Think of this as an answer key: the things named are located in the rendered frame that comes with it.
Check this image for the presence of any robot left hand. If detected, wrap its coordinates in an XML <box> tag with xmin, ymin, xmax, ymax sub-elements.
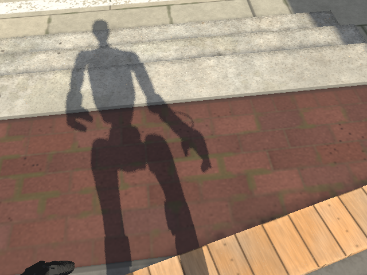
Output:
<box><xmin>20</xmin><ymin>261</ymin><xmax>75</xmax><ymax>275</ymax></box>

